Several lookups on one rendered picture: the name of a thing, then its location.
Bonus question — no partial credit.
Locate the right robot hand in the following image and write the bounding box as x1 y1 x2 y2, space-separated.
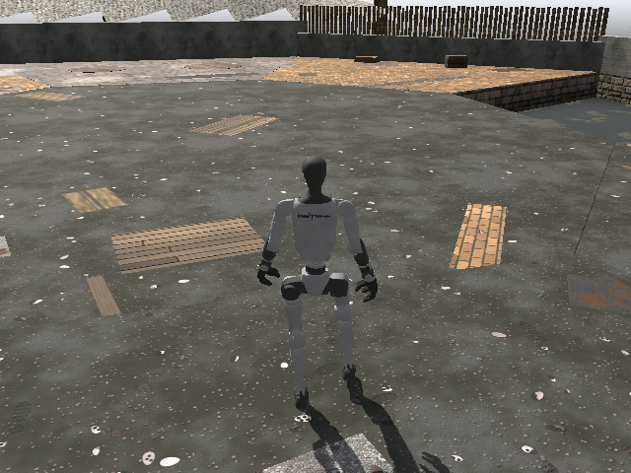
355 278 378 303

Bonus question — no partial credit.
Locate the robot right forearm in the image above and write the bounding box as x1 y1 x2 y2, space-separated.
354 239 376 283

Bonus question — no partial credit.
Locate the robot left forearm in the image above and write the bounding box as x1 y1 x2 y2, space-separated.
259 238 277 271

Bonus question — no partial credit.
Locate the robot left shin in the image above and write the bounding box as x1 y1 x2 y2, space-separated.
289 332 305 395

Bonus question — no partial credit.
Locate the left robot upper arm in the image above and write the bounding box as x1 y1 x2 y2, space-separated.
266 199 295 252

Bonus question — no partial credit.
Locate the left robot hand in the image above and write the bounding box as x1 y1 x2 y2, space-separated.
256 267 280 286

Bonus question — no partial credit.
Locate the right robot upper arm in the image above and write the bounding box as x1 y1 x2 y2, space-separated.
335 199 363 255

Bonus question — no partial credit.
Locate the right robot thigh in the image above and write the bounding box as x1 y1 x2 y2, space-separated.
328 273 350 321

